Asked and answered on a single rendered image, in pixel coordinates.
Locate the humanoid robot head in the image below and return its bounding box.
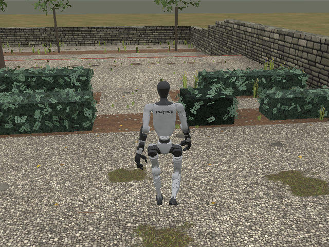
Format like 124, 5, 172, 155
155, 81, 173, 105

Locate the left robot forearm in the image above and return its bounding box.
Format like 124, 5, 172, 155
136, 125, 147, 154

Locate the right robot hand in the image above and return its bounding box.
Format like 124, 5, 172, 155
180, 140, 191, 151

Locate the robot right foot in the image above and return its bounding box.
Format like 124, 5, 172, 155
169, 197, 178, 205

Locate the left robot hand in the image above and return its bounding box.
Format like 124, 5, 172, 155
135, 153, 147, 170

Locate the right robot upper arm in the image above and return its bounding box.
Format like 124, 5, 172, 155
174, 103, 188, 130

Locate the right robot forearm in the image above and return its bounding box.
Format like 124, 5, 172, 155
183, 123, 191, 142

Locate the left robot upper arm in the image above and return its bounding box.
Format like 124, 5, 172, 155
142, 103, 153, 133

